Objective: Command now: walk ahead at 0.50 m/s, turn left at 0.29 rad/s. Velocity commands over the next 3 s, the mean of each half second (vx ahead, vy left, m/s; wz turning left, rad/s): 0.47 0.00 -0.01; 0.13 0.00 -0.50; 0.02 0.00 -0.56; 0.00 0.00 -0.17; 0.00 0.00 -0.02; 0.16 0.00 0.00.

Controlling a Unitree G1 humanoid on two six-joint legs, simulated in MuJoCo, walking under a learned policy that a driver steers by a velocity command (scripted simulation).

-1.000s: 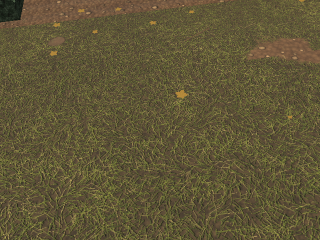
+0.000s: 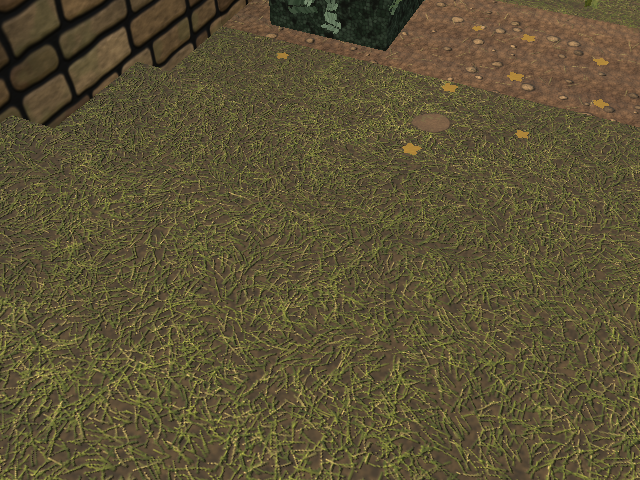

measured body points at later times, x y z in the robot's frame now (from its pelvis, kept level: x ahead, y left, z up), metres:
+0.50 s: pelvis +0.28 +0.05 +0.02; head +0.30 +0.05 +0.47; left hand +0.40 +0.29 -0.12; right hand +0.25 -0.19 -0.13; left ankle +0.28 +0.13 -0.73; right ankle +0.38 -0.12 -0.66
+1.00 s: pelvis +0.42 +0.01 +0.02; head +0.44 -0.01 +0.47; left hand +0.57 +0.25 -0.10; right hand +0.53 -0.31 -0.06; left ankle +0.48 +0.18 -0.65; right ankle +0.42 -0.08 -0.73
